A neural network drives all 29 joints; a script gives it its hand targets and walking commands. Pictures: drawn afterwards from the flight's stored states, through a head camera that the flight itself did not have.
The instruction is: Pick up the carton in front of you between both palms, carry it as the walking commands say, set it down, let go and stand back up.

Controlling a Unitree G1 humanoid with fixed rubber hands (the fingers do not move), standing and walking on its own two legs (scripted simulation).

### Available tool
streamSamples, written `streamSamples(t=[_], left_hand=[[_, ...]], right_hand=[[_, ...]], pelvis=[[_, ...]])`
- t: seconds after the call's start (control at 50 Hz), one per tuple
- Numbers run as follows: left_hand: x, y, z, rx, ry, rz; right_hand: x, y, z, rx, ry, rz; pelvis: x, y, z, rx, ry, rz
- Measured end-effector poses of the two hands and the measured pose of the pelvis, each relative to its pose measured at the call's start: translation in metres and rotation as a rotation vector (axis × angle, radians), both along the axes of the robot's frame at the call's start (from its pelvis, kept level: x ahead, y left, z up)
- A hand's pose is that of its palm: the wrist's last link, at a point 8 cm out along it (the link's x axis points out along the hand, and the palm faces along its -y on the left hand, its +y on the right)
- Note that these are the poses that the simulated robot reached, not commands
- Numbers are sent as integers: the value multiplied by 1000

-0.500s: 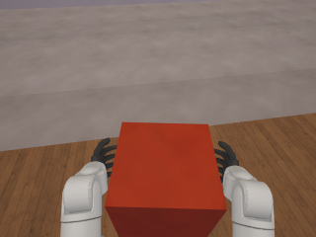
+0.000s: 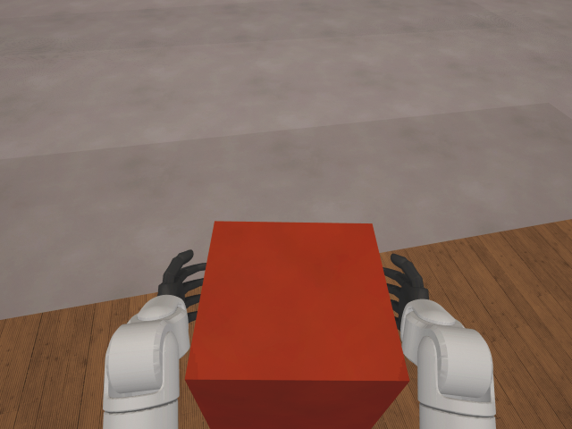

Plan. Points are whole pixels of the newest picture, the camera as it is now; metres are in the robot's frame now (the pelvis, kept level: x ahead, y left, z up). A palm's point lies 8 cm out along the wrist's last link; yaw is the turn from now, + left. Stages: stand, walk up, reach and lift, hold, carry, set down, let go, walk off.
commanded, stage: carry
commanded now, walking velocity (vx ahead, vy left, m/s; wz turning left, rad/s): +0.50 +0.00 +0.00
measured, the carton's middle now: (291, 336) +0.26 -0.01 +0.00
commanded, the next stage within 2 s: none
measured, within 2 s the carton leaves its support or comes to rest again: neither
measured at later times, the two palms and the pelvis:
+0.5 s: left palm (207, 143) +0.60 +0.14 +0.08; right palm (360, 136) +0.64 -0.16 +0.07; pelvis +0.34 -0.04 -0.01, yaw +4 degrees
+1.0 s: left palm (212, 58) +1.00 +0.17 +0.06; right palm (323, 60) +1.00 -0.13 +0.06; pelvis +0.61 +0.02 -0.02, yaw +1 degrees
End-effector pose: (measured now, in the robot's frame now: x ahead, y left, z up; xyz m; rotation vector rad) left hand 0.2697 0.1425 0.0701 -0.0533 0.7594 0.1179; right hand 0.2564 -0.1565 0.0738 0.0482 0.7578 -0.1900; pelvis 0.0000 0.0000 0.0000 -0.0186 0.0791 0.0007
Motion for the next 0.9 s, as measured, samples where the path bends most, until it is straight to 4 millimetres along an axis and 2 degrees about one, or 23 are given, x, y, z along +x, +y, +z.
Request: streamSamples(t=[0.08,0.18,0.28,0.32,0.4,0.5,0.58,0.7,0.78,0.82,0.9], left_hand=[[49,3,10,-1,-39,10],[116,4,16,3,-91,50],[194,-4,4,21,-112,85],[224,-7,-2,37,-89,94],[269,-8,-8,24,-15,131],[334,-6,6,19,-35,154],[404,-4,23,39,-85,120],[525,5,40,80,-120,50],[611,18,31,88,-107,6],[647,23,19,74,-74,-12],[693,27,-2,56,25,-26]], right_hand=[[54,3,12,-4,-38,13],[133,4,18,0,-91,53],[221,-4,0,20,-111,86],[254,-7,-11,41,-89,91],[308,-7,-15,38,-15,118],[379,-4,-1,44,-35,131],[442,-3,16,27,-86,127],[553,6,32,-24,-123,129],[630,18,28,-57,-107,118],[662,23,20,-77,-72,110],[702,27,-1,-73,29,86]], pelvis=[[52,-1,4,-12,4,11],[125,-10,-4,-5,-3,22],[210,-25,-28,5,-30,50],[238,-30,-32,-10,-35,55],[282,-39,-20,8,-27,71],[339,-42,-7,25,-13,64],[390,-38,-3,30,-8,52],[472,-20,-13,21,-9,34],[532,-1,-33,7,-25,19],[552,5,-38,20,-22,20],[580,14,-29,12,-7,18]])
